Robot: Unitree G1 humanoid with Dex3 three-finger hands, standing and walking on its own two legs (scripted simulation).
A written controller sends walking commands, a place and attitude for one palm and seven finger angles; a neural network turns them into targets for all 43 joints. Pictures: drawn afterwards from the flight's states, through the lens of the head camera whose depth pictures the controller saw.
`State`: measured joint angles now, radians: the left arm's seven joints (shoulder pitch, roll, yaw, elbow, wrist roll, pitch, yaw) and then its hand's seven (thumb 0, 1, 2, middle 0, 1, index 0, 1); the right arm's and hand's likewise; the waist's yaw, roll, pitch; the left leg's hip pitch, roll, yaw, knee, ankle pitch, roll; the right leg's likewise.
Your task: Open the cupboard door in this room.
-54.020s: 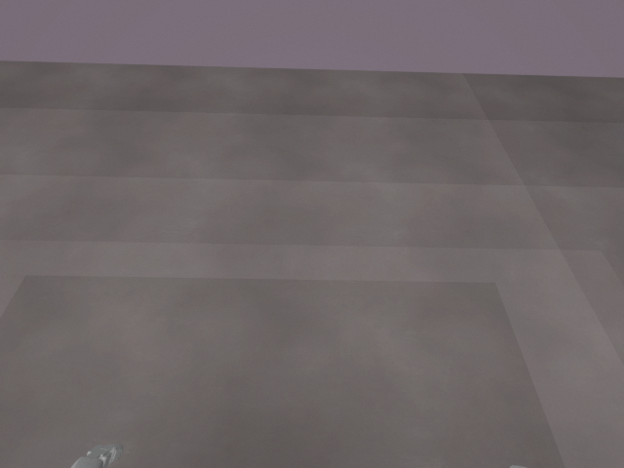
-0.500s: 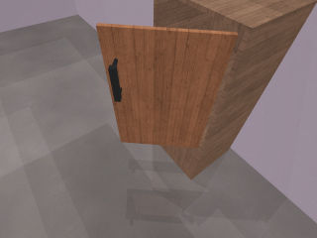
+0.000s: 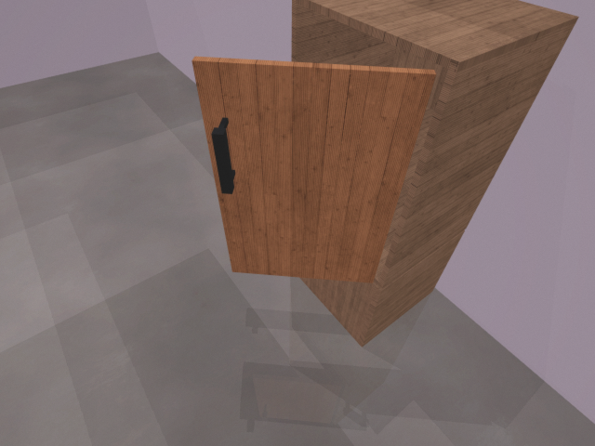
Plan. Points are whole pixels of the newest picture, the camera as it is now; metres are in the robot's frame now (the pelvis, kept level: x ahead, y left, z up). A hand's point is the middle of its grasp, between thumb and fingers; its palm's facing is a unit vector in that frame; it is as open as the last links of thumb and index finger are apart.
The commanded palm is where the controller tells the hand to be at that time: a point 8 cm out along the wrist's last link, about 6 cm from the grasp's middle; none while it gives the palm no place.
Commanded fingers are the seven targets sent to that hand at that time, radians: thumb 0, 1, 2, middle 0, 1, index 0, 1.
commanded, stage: shuffle to correct the standing spot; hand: left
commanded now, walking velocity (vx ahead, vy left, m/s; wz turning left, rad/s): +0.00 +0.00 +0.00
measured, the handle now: (226, 156) +0.60 +0.18 +0.06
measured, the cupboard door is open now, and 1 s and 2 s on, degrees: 48 48 48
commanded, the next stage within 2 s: come to a stop and stand still in 0.22 s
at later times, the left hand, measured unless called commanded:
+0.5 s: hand out of the picture +0.01 +0.16 -0.19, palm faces +0.06 -0.99 -0.15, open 7.4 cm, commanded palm none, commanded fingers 0.00 0.90 0.90 -0.20 -0.30 -0.20 -0.30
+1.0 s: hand out of the picture +0.04 +0.20 -0.17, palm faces +0.00 -0.97 -0.24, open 7.4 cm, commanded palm none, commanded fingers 0.00 0.90 0.90 -0.20 -0.30 -0.20 -0.30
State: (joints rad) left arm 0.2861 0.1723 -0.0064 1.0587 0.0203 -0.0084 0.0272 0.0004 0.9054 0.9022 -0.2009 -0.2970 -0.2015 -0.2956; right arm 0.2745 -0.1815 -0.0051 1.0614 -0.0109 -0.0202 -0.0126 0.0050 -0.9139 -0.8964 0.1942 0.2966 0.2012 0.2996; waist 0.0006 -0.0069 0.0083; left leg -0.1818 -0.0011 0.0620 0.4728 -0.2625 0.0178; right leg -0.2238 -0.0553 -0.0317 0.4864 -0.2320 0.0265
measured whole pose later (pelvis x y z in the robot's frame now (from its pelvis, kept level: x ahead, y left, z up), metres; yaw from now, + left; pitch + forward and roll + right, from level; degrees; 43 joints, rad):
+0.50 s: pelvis +0.05 +0.00 -0.01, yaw +0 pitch -1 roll +0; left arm 0.38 0.13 0.02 1.11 0.02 -0.02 0.03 0.00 0.90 0.90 -0.20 -0.30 -0.20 -0.30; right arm 0.34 -0.11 0.01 1.13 -0.01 -0.04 -0.03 0.00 -0.91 -0.90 0.19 0.30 0.20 0.30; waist 0.01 -0.03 0.02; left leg -0.17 0.01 0.05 0.57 -0.38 0.01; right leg -0.21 -0.05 -0.04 0.58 -0.35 0.03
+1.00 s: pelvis -0.02 +0.01 -0.01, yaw +0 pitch -2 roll +0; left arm 0.25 0.20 -0.01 0.98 0.03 0.01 0.03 0.00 0.91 0.90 -0.20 -0.30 -0.20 -0.30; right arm 0.24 -0.18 -0.02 0.96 -0.02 0.00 0.00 0.00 -0.92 -0.90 0.19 0.30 0.20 0.30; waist 0.00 0.01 0.02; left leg -0.23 0.00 0.08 0.55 -0.28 0.03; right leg -0.27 -0.06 -0.02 0.55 -0.25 0.02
